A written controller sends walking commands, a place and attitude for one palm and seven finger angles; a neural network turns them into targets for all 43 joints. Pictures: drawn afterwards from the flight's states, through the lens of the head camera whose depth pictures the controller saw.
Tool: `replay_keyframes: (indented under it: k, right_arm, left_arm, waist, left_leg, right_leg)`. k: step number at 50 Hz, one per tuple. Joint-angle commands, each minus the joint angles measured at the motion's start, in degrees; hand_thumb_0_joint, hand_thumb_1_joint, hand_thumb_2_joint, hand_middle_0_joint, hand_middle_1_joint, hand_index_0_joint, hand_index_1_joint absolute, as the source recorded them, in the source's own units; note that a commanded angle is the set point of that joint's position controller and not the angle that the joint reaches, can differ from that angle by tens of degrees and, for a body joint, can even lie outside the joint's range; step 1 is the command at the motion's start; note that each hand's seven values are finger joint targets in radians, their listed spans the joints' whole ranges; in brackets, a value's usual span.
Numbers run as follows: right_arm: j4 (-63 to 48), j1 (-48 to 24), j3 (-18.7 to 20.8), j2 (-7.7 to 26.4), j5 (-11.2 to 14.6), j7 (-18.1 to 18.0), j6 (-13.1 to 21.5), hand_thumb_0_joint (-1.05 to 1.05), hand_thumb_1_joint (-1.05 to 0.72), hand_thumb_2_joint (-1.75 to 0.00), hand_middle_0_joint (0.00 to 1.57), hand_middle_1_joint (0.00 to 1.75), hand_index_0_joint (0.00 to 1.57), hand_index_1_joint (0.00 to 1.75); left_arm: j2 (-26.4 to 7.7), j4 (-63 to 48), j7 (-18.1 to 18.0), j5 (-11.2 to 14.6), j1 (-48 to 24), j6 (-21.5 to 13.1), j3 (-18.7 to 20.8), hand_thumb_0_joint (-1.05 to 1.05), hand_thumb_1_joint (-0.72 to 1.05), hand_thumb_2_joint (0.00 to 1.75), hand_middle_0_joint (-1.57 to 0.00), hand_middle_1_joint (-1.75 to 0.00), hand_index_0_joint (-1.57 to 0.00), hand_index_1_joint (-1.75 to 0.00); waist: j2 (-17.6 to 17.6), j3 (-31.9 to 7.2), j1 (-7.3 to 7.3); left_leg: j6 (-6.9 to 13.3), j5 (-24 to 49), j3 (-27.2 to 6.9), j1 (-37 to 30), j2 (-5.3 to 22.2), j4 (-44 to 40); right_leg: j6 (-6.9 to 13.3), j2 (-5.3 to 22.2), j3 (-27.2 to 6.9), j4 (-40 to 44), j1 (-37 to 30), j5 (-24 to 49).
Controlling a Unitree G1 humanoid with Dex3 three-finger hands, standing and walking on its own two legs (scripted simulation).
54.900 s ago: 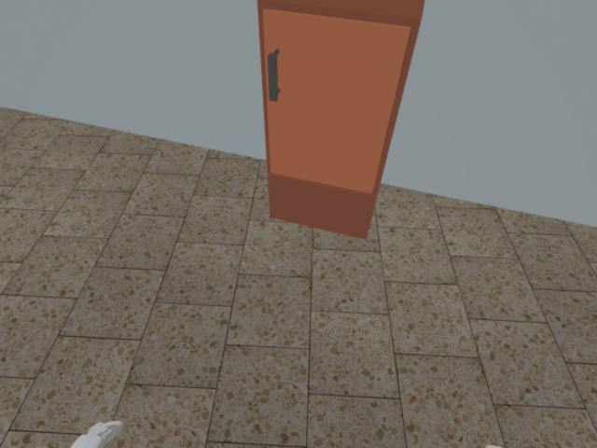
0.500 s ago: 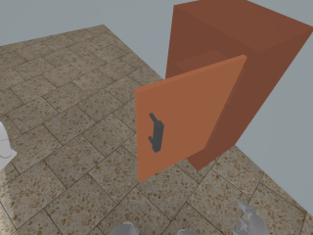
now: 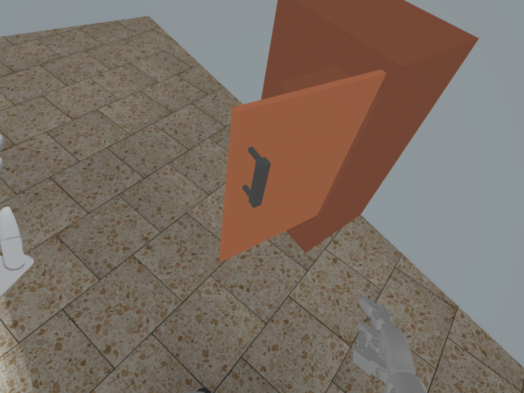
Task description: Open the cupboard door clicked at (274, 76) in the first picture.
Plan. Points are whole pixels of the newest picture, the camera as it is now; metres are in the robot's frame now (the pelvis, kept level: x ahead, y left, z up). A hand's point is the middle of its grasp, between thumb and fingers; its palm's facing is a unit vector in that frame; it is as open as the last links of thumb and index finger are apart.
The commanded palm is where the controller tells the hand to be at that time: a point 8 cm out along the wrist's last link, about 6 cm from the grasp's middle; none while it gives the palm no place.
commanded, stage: stop stepping back and stand still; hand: left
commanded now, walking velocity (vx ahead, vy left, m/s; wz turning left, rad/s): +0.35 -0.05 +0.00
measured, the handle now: (253, 177) +0.55 +0.05 -0.06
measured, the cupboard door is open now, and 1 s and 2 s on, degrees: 85 85 85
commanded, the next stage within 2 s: let the arm hang, fingers relaxed in 0.52 s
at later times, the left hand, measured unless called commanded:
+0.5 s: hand (47, 320) +0.15 +0.23 +0.15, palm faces +0.44 -0.81 -0.38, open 7.5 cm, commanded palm +0.08 +0.27 +0.17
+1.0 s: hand out of the picture -0.06 +0.14 -0.18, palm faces +0.06 -0.98 -0.20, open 6.9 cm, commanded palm none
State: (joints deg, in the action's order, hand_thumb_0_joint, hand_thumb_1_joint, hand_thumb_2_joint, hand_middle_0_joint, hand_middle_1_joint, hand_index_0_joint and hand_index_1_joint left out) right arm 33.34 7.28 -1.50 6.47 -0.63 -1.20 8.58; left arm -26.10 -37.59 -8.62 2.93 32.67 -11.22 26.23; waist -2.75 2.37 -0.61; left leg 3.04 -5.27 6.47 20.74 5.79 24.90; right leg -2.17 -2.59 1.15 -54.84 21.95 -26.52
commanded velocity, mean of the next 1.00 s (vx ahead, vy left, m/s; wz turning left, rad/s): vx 0.11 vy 0.02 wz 0.00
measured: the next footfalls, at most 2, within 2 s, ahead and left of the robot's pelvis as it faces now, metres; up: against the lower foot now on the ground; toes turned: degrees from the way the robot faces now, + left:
right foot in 0.20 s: -0.13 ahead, -0.09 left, +0.00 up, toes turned -5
left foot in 0.46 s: +0.02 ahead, +0.10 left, +0.00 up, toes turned +4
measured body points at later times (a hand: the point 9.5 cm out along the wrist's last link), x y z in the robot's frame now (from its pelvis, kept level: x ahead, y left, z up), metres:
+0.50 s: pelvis -0.07 -0.02 -0.02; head -0.09 -0.02 +0.43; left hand +0.12 +0.27 +0.17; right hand +0.02 -0.30 -0.12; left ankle -0.02 +0.09 -0.75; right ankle -0.17 -0.09 -0.74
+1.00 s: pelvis -0.08 -0.05 -0.01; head -0.05 -0.04 +0.43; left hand -0.06 +0.19 -0.17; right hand -0.04 -0.29 -0.16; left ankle -0.06 +0.08 -0.75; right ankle -0.07 -0.13 -0.74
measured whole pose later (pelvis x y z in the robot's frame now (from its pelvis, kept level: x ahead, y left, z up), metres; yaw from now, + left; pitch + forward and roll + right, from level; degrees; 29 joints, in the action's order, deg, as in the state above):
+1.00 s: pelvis -0.08 -0.05 -0.01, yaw +0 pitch -1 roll -1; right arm 54.3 14.8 0.9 9.8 -2.0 -0.5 -1.8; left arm -10.3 49.8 -1.3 -1.0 19.2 1.1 2.8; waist -1.2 5.0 -0.5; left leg -1.0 -14.8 -0.3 15.8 2.4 32.4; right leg 3.5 -0.6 9.0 -31.4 14.3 -16.3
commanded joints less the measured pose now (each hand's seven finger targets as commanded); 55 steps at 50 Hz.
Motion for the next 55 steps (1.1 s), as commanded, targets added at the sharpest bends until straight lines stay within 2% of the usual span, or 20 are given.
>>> replay_keyframes:
  k: [1, 6, 9, 11, 12, 16, 21, 23, 25, 26, 30, 31, 33, 34, 37, 39, 43, 46, 48, 55]
  right_arm:
    - [-6.82, -1.78, 3.43, 11.72, -0.25, -2.33, 1.79, 0.0, -0.9, -0.9, 0.2, 0.3, 0.2, 0.3]
    - [-7.53, -1.46, 2.89, 10.92, -0.64, -3.11, -0.07, 0.0, -0.9, -0.9, 0.2, 0.3, 0.2, 0.3]
    - [-5.75, 0.46, 2.43, 11.15, -0.6, -2.43, -2.0, 0.0, -0.9, -0.9, 0.2, 0.3, 0.2, 0.3]
    - [-4.93, 0.59, 2.26, 11.86, -0.43, -1.6, -0.47, 0.0, -0.9, -0.9, 0.2, 0.3, 0.2, 0.3]
    - [-3.99, 3.1, 4.2, 12.23, 1.07, -2.18, -0.37, 0.0, -0.9, -0.9, 0.2, 0.3, 0.2, 0.3]
    - [-2.89, -0.35, 3.35, 11.61, 1.12, -4.26, -0.02, 0.0, -0.9, -0.9, 0.2, 0.3, 0.2, 0.3]
    - [-2.67, 1.32, 4.03, 12.67, 0.67, -5.28, 2.41, 0.0, -0.9, -0.9, 0.2, 0.3, 0.2, 0.3]
    - [-4.2, 2.58, 4.65, 14.73, 0.66, -4.81, 2.82, 0.0, -0.9, -0.9, 0.2, 0.3, 0.2, 0.3]
    - [-3.93, 3.45, 4.22, 13.36, 0.26, -3.64, 3.43, 0.0, -0.9, -0.9, 0.2, 0.3, 0.2, 0.3]
    - [-3.12, 3.36, 3.64, 11.65, -0.83, -3.61, 3.64, 0.0, -0.9, -0.9, 0.2, 0.3, 0.2, 0.3]
    - [-2.73, 0.89, 3.38, 11.87, 0.47, -2.69, 3.92, 0.0, -0.9, -0.9, 0.2, 0.3, 0.2, 0.3]
    - [6.94, -3.2, 5.56, 16.74, -0.85, 0.87, 0.47, 0.0, -0.9, -0.9, 0.2, 0.3, 0.2, 0.3]
    - [4.02, 2.06, 4.3, 10.02, 0.53, 0.73, -5.24, 0.0, -0.9, -0.9, 0.2, 0.3, 0.2, 0.3]
    - [4.55, 2.82, 3.9, 8.76, 0.15, 0.91, -6.17, 0.0, -0.9, -0.9, 0.2, 0.3, 0.2, 0.3]
    - [5.3, 2.67, 3.66, 11.32, -1.12, 1.71, -9.76, 0.0, -0.9, -0.9, 0.2, 0.3, 0.2, 0.3]
    - [6.88, 1.94, 4.24, 11.83, -1.86, 2.09, -10.1, 0.0, -0.9, -0.9, 0.2, 0.3, 0.2, 0.3]
    - [11.38, 4.1, 3.39, 7.32, -0.76, 1.39, -9.66, 0.0, -0.9, -0.9, 0.2, 0.3, 0.2, 0.3]
    - [16.36, 9.12, 2.97, 6.53, -0.5, 0.64, -8.61, 0.0, -0.9, -0.9, 0.2, 0.3, 0.2, 0.3]
    - [17.2, 8.13, 3.28, 9.17, -1.32, -0.18, -7.81, 0.0, -0.9, -0.9, 0.2, 0.3, 0.2, 0.3]
    - [23.75, 8.51, 2.37, 8.13, -0.45, -1.06, -8.42, 0.0, -0.9, -0.9, 0.2, 0.3, 0.2, 0.3]
  left_arm:
    - [-6.77, -7.82, -1.96, 0.29, -0.36, -0.53, 3.82, 0.0, 0.9, 0.9, -0.2, -0.3, -0.2, -0.3]
    - [-10.62, -9.76, -2.19, 1.34, 2.59, 0.37, 5.52, 0.0, 0.9, 0.9, -0.2, -0.3, -0.2, -0.3]
    - [-16.3, -14.34, -1.71, 0.88, 1.55, -0.62, 9.6, 0.0, 0.9, 0.9, -0.2, -0.3, -0.2, -0.3]
    - [-18.79, -9.01, -2.32, 0.86, -3.1, -2.31, 13.26, 0.0, 0.9, 0.9, -0.2, -0.3, -0.2, -0.3]
    - [-9.21, -2.28, -1.24, 1.02, -3.4, -2.32, 6.59, 0.0, 0.9, 0.9, -0.2, -0.3, -0.2, -0.3]
    - [-8.75, 6.46, -1.05, -0.5, -8.68, -2.94, 4.71, 0.0, 0.9, 0.9, -0.2, -0.3, -0.2, -0.3]
    - [-7.34, 4.98, -1.63, -1.16, -12.18, -3.76, 1.23, 0.0, 0.9, 0.9, -0.2, -0.3, -0.2, -0.3]
    - [-9.0, -2.56, -1.67, -0.72, -9.77, -4.92, 3.78, 0.0, 0.9, 0.9, -0.2, -0.3, -0.2, -0.3]
    - [-11.04, -4.39, -1.89, -0.77, -7.85, -6.59, 6.47, 0.0, 0.9, 0.9, -0.2, -0.3, -0.2, -0.3]
    - [-12.67, -5.6, -1.75, -0.88, -4.96, -6.27, 8.26, 0.0, 0.9, 0.9, -0.2, -0.3, -0.2, -0.3]
    - [-13.21, -6.68, -2.11, 0.09, 1.74, -4.11, 11.82, 0.0, 0.9, 0.9, -0.2, -0.3, -0.2, -0.3]
    - [9.69, 40.87, 6.32, -6.09, -4.39, 8.79, -19.3, 0.0, 0.9, 0.9, -0.2, -0.3, -0.2, -0.3]
    - [9.66, 43.01, 7.93, -5.64, -4.28, 14.29, -21.37, 0.0, 0.9, 0.9, -0.2, -0.3, -0.2, -0.3]
    - [6.4, 44.7, 8.32, -6.18, -6.83, 13.57, -20.87, 0.0, 0.9, 0.9, -0.2, -0.3, -0.2, -0.3]
    - [3.77, 52.05, 7.69, -5.86, -15.13, 12.28, -19.64, 0.0, 0.9, 0.9, -0.2, -0.3, -0.2, -0.3]
    - [5.25, 59.19, 7.41, -5.8, -17.16, 11.78, -20.13, 0.0, 0.9, 0.9, -0.2, -0.3, -0.2, -0.3]
    - [5.22, 72.47, 7.45, -4.98, -13.3, 10.49, -21.08, 0.0, 0.9, 0.9, -0.2, -0.3, -0.2, -0.3]
    - [7.48, 81.11, 7.23, -3.55, -13.32, 9.77, -22.39, 0.0, 0.9, 0.9, -0.2, -0.3, -0.2, -0.3]
    - [11.67, 83.61, 7.15, -3.52, -11.47, 9.93, -22.8, 0.0, 0.9, 0.9, -0.2, -0.3, -0.2, -0.3]
    - [9.83, 94.92, 7.42, -3.46, -14.6, 10.38, -24.02, 0.0, 0.9, 0.9, -0.2, -0.3, -0.2, -0.3]
  waist:
    - [19.16, -6.96, 1.76]
    - [16.72, -11.09, 0.92]
    - [-7.24, -8.94, 0.03]
    - [-9.67, -7.96, 0.92]
    - [-6.34, -5.85, 2.36]
    - [2.14, 3.84, 1.57]
    - [-2.48, 0.18, 0.98]
    - [10.79, -6.68, 2.19]
    - [15.37, -9.02, 1.47]
    - [14.05, -8.88, 1.64]
    - [15.53, -7.5, -0.03]
    - [13.73, -2.56, 1.79]
    - [4.74, -5.6, 1.35]
    - [-6.6, -6.2, 1.07]
    - [-22.57, 6.37, 0.65]
    - [-19.32, 8.47, 0.84]
    - [-3.13, -2.37, 0.41]
    - [3.9, -7.74, 1.7]
    - [13.51, -10.09, -0.03]
    - [8.57, -3.35, 0.46]
  left_leg:
    - [-3.47, -34.3, -11.84, -3.92, 7.64, -24.36]
    - [-6.72, -25.89, -1.85, -5.16, 0.24, -11.71]
    - [-3.68, -15.12, -3.59, 9.5, -4.54, 29.37]
    - [-4.9, -14.11, -7.06, 20.41, -2.18, 40.0]
    - [-4.7, -10.84, -6.12, 21.94, -2.98, 40.92]
    - [-2.77, -9.84, -2.27, 13.3, -1.6, 23.21]
    - [-0.11, -8.62, 2.41, -7.13, -5.57, 5.59]
    - [5.35, -0.04, -12.45, -21.45, 2.81, 0.08]
    - [12.92, 13.78, -31.58, -25.3, 15.69, -3.88]
    - [13.12, 12.76, -31.52, -20.22, 15.75, -5.74]
    - [4.67, -7.92, -8.98, -0.72, 8.29, -6.8]
    - [1.42, -1.52, -6.15, 2.98, 4.42, 4.83]
    - [-1.83, -24.82, -2.65, 4.83, 1.35, 11.98]
    - [-3.38, -29.01, -2.25, 4.26, -2.64, 18.2]
    - [-2.62, -24.46, -5.42, 9.69, -3.87, 34.82]
    - [-2.67, -21.34, -4.94, 12.21, -3.44, 35.1]
    - [-3.75, -19.47, -2.87, 2.18, -5.54, 15.36]
    - [-3.03, -2.81, -5.61, -10.16, -4.75, 1.25]
    - [0.58, 9.11, -13.04, -11.84, 3.29, 0.56]
    - [-1.52, 0.71, -9.72, -8.3, 0.87, -3.29]
  right_leg:
    - [1.29, -3.03, 6.01, 8.57, -6.69, -4.77]
    - [5.47, -2.9, 8.48, 36.08, -19.3, -1.61]
    - [13.51, 21.23, -19.14, 46.96, -11.69, 8.0]
    - [18.12, 26.07, -24.68, 47.15, -13.01, 8.54]
    - [13.78, 18.41, -15.93, 44.09, -16.56, 9.67]
    - [11.41, 15.9, -9.18, 40.34, -9.39, 16.92]
    - [7.36, 12.02, -5.37, 31.22, -7.37, 19.92]
    - [1.52, 6.07, -1.46, 12.6, 0.5, 24.33]
    - [-0.12, 1.45, -1.74, -6.18, 10.52, -5.7]
    - [1.67, 3.15, -3.2, -7.03, 9.11, -7.08]
    - [1.53, 3.73, 1.81, 10.9, -10.3, 2.11]
    - [1.56, 7.51, -0.84, 17.14, -3.29, 4.41]
    - [4.5, 12.71, -6.89, 25.82, -2.42, 0.68]
    - [6.57, 16.88, -12.7, 35.12, 3.01, -12.26]
    - [11.04, 19.88, -18.2, 45.54, 9.4, -17.5]
    - [11.09, 17.79, -12.65, 41.53, 2.69, 0.53]
    - [11.14, 15.4, -7.13, 32.54, -13.64, 37.76]
    - [6.86, 12.84, -5.07, 30.11, -13.65, 33.51]
    - [3.82, 9.01, -1.54, 30.29, -12.17, 23.05]
    - [4.92, 9.12, -1.16, 34.98, -15.07, 21.77]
